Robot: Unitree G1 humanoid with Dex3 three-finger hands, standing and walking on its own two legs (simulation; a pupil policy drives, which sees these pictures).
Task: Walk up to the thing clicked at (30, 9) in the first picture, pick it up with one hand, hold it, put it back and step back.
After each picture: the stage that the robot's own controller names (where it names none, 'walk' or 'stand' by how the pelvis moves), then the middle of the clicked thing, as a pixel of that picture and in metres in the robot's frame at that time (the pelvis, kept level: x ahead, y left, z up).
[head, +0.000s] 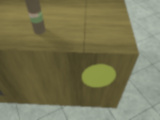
stand; (35, 12) +0.80 +0.26 +0.01
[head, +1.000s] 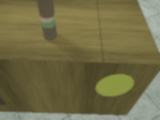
walk; (47, 16) +0.70 +0.16 +0.04
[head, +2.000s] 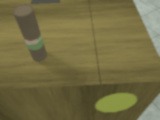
stand; (32, 36) +0.55 +0.23 +0.03
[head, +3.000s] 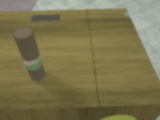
stand; (31, 56) +0.49 +0.22 +0.02
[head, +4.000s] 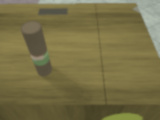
stand; (38, 52) +0.50 +0.19 +0.01
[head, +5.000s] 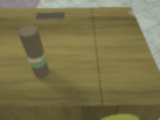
stand; (35, 54) +0.50 +0.21 +0.01
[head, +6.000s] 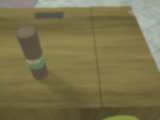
stand; (34, 55) +0.49 +0.21 +0.01
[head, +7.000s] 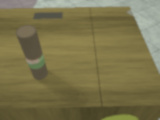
rise first; (34, 55) +0.49 +0.21 +0.01
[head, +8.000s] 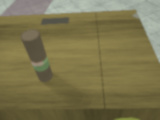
rise first; (38, 58) +0.49 +0.23 +0.02
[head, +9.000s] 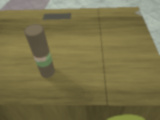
go down; (41, 53) +0.50 +0.21 +0.02
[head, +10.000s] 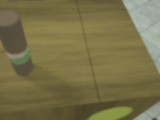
go down; (16, 48) +0.46 +0.20 +0.05
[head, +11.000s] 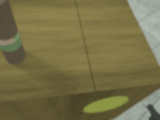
close in; (6, 33) +0.48 +0.21 +0.07
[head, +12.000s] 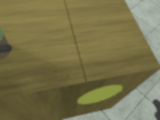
close; out of the picture +0.50 +0.23 +0.10
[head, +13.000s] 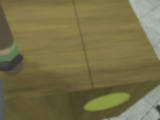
lift; (1, 43) +0.44 +0.22 +0.09
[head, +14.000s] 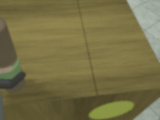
lift; (5, 61) +0.39 +0.22 +0.09
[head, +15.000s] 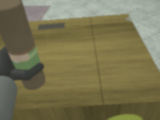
lift; (22, 50) +0.34 +0.17 +0.23
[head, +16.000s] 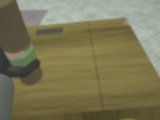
hold; (18, 47) +0.33 +0.17 +0.25
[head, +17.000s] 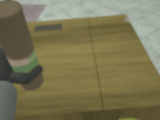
crouch; (21, 53) +0.32 +0.17 +0.23
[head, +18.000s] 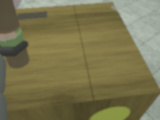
crouch; (8, 30) +0.44 +0.20 +0.19
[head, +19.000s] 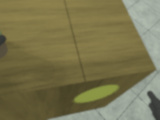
lower; out of the picture +0.50 +0.23 +0.08
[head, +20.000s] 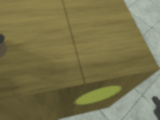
lower; out of the picture +0.50 +0.23 +0.10
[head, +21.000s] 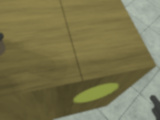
lower; out of the picture +0.51 +0.23 +0.10
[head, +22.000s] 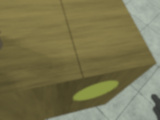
lower; out of the picture +0.52 +0.23 +0.10
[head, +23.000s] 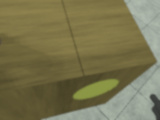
loosen; out of the picture +0.52 +0.23 +0.11
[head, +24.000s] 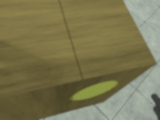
withdraw; out of the picture +0.50 +0.23 +0.10
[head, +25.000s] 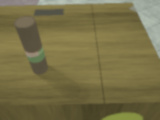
sink last; (33, 48) +0.50 +0.22 +0.05
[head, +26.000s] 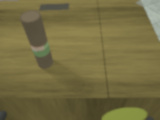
stand; (39, 43) +0.51 +0.21 +0.05
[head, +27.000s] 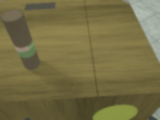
stand; (23, 43) +0.51 +0.23 +0.07
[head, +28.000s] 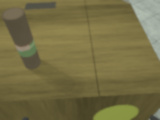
stand; (24, 42) +0.50 +0.23 +0.07
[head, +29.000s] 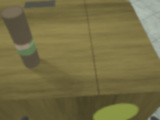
stand; (23, 41) +0.51 +0.23 +0.08
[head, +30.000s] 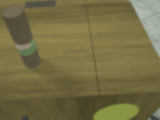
stand; (24, 40) +0.51 +0.23 +0.08
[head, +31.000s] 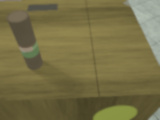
stand; (27, 43) +0.51 +0.23 +0.06
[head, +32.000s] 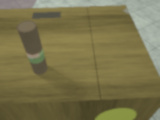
walk; (34, 50) +0.52 +0.22 +0.01
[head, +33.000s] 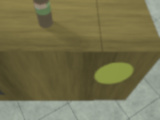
walk; (41, 1) +0.70 +0.20 +0.03
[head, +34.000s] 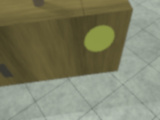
walk; out of the picture +0.97 +0.31 +0.03
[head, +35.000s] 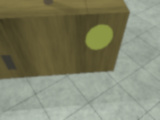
stand; out of the picture +1.12 +0.24 +0.02
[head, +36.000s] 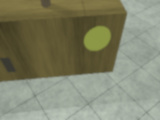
stand; out of the picture +1.11 +0.25 +0.01
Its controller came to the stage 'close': yes
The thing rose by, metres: 0.22
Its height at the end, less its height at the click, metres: +0.00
